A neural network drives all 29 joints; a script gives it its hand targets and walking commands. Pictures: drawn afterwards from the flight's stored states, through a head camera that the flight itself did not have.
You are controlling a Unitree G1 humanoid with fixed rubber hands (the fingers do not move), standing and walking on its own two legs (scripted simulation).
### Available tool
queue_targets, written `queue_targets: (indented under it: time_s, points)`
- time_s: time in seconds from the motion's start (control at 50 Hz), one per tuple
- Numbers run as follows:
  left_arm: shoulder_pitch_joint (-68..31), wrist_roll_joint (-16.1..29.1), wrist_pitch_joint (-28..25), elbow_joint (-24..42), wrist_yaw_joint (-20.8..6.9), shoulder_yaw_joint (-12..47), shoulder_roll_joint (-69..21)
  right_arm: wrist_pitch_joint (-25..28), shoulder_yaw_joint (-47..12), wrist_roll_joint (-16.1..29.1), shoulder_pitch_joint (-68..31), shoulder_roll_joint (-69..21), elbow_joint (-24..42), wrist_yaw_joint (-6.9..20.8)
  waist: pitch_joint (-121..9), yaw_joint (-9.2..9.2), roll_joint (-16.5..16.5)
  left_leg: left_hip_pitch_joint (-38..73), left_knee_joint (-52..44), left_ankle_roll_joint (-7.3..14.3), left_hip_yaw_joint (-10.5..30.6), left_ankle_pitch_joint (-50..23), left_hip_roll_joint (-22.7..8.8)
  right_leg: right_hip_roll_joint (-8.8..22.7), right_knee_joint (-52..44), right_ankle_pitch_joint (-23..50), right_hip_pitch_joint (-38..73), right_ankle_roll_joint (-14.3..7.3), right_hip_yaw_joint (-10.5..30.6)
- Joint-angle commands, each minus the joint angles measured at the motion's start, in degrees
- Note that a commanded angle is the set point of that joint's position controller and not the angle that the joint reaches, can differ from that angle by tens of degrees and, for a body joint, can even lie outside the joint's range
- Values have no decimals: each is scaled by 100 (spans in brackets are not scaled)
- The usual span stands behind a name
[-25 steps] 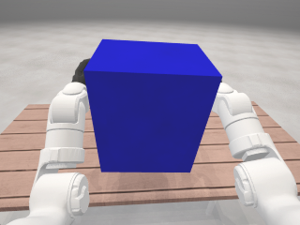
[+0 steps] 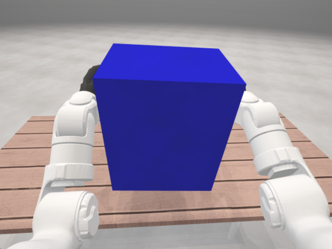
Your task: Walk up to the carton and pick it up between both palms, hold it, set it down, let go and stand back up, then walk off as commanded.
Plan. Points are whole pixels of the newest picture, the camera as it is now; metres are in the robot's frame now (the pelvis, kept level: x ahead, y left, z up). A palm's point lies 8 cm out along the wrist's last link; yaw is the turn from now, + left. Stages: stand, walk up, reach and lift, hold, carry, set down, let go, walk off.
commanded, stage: hold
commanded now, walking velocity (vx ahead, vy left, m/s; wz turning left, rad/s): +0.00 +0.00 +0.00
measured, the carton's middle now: (164, 120) +0.38 +0.00 +0.22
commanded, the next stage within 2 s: set down in 0.38 s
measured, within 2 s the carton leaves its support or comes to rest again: neither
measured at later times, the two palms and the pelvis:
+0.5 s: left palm (89, 98) +0.38 +0.16 +0.28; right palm (236, 99) +0.39 -0.17 +0.27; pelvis +0.00 +0.00 +0.00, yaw +0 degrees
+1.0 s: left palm (89, 98) +0.41 +0.17 +0.26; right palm (222, 102) +0.44 -0.16 +0.23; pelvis +0.01 -0.01 +0.00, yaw +0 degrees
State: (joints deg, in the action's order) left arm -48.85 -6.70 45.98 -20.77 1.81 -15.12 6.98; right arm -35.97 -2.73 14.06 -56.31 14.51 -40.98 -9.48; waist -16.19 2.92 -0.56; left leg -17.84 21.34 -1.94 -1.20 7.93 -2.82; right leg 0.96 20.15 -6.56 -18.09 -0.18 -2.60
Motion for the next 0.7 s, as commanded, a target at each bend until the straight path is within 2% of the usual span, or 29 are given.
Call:
queue_targets:
  time_s: [0.0,0.02,0.06,0.08,0.1,0.12,0.14,0.18,0.2,0.24,0.26,0.28,0.3,0.32,0.34,0.36,0.38,0.42,0.44,0.46,0.48,0.5,0.52,0.54,0.58,0.62,0.64,0.66,0.68]
  points:
    - [-5205,970,-317,635,-845,1859,-3657,388,-718,1385,-5063,-3867,1452,782,-1551,178,-251,872,-442,64,210,139,490,-331,-465,122,1843,76,372]
    - [-5156,968,-346,675,-855,1822,-3584,407,-777,1441,-5169,-3998,1509,800,-1605,-6,-131,916,-487,103,172,233,486,-360,-471,-136,1784,125,340]
    - [-5539,1123,-434,928,-837,2034,-3648,501,-824,1428,-5360,-4123,1834,809,-2147,160,-199,806,-355,82,164,65,511,-309,-388,160,2077,116,403]
    - [-5313,1156,-421,791,-837,1999,-3633,544,-913,1430,-5578,-4160,2149,785,-2111,53,91,880,-359,132,170,-87,531,-346,-414,307,2023,146,307]
    - [-5179,1148,-423,668,-838,1922,-3607,488,-853,1393,-5343,-4028,1892,773,-1830,154,-19,978,-371,128,188,-34,504,-317,-516,171,1851,112,384]
    - [-5163,1122,-406,875,-821,1924,-3628,488,-1035,1541,-5285,-4157,2076,776,-2078,-13,13,1001,-319,167,155,-248,545,-338,-465,431,1992,150,401]
    - [-5404,1228,-458,858,-803,2082,-3666,537,-947,1554,-5650,-4214,2231,786,-2243,34,-6,978,-338,120,137,-116,541,-329,-422,300,1935,178,313]
    - [-5056,1048,-431,939,-765,2025,-3767,488,-1054,1523,-5205,-4184,2072,753,-2133,18,-162,1055,-315,94,145,-364,554,-367,-440,575,2021,141,364]
    - [-5181,1129,-415,822,-791,1936,-3581,441,-1022,1557,-5296,-4181,2000,728,-2028,83,21,1142,-334,117,143,-293,537,-373,-452,401,1913,198,318]
    - [-5039,1076,-366,1048,-862,1991,-3643,416,-1046,1564,-5050,-4124,2011,698,-2160,90,-154,1154,-269,69,128,-582,570,-339,-374,839,2187,176,358]
    - [-4950,950,-313,780,-862,1825,-3454,403,-1083,1570,-5158,-4073,2001,685,-1869,2,56,1123,-279,152,147,-453,571,-334,-437,689,2081,232,361]
    - [-4920,993,-325,1045,-850,1982,-3656,420,-1094,1608,-5190,-4082,2334,689,-2200,14,-30,1253,-204,108,177,-782,576,-375,-326,1076,2238,208,338]
    - [-5038,944,-320,1115,-862,1981,-3502,358,-1033,1652,-4982,-3957,1858,678,-2021,78,-168,1253,-296,59,212,-635,542,-407,-374,888,2119,181,325]
    - [-5272,1134,-341,1338,-836,2124,-3710,441,-1040,1738,-5128,-4023,2090,682,-2432,49,-344,1291,-247,12,156,-757,539,-430,-285,928,2214,144,339]
    - [-5075,1144,-323,1587,-796,2151,-3700,440,-1166,1788,-5106,-4109,2422,675,-2356,77,-203,1342,-183,26,149,-980,544,-425,-300,1117,2278,169,327]
    - [-5328,1195,-320,1260,-769,2160,-3735,377,-1043,1732,-5284,-3992,2127,695,-2119,79,-282,1237,-245,28,185,-537,547,-406,-363,642,1958,158,333]
    - [-4993,929,-296,1292,-717,2135,-3611,308,-1401,1865,-4893,-4450,2121,700,-1711,-181,-315,1157,-414,214,90,-797,644,-523,-479,723,2034,69,327]
    - [-5529,1113,-438,1423,-733,2161,-3565,446,-1329,1871,-5563,-4557,2573,739,-2230,-223,-104,1068,-301,195,91,-875,646,-580,-348,700,2140,111,202]
    - [-5528,1087,-502,1128,-740,1934,-3471,480,-1342,1744,-5576,-4583,2163,767,-2114,-315,-41,922,-365,276,86,-665,652,-512,-363,513,2117,162,194]
    - [-5483,1078,-524,1030,-750,1898,-3484,642,-1341,1716,-5824,-4495,2415,837,-2350,-416,20,1075,-338,296,152,-742,599,-526,-319,520,2095,146,170]
    - [-5499,999,-594,793,-737,1727,-3448,652,-1291,1647,-5778,-4436,2176,835,-2133,-453,-20,990,-366,317,116,-520,612,-498,-464,309,2018,132,231]
    - [-5525,1077,-607,625,-758,1742,-3474,681,-1064,1468,-5763,-4299,1870,865,-1849,-252,-31,964,-466,298,125,-216,590,-449,-481,16,1819,119,165]
    - [-5455,850,-675,342,-803,1487,-3336,786,-1076,1292,-5945,-4332,1713,934,-1591,-407,64,848,-526,355,99,-26,606,-429,-531,-279,1703,125,96]
    - [-5528,811,-735,334,-842,1486,-3222,869,-995,1165,-5737,-4279,1593,960,-1557,-391,72,924,-572,307,84,-22,563,-415,-540,-317,1665,132,82]
    - [-5486,658,-907,438,-819,1434,-3340,1134,-901,1036,-5838,-4148,1537,1065,-1718,-478,-215,1067,-652,254,86,-90,526,-450,-495,-402,1754,47,23]
    - [-5182,473,-974,31,-834,1232,-3256,1294,-476,648,-5577,-3829,1057,1165,-1392,-391,6,1061,-802,274,121,248,451,-434,-583,-602,1779,15,-25]
    - [-4680,278,-969,-156,-891,974,-3057,1306,-441,553,-5214,-3700,781,1199,-1315,-529,45,1116,-816,268,39,214,477,-420,-671,-677,1798,63,10]
    - [-4623,212,-906,-473,-942,857,-3125,1402,-219,435,-5272,-3600,626,1178,-1181,-363,30,1036,-873,270,95,380,486,-395,-712,-758,1836,59,-35]
    - [-4399,173,-963,-520,-1011,848,-2917,1424,-340,363,-5132,-3722,701,1122,-1044,-459,297,1031,-795,326,-16,101,553,-376,-747,-526,1875,130,-33]
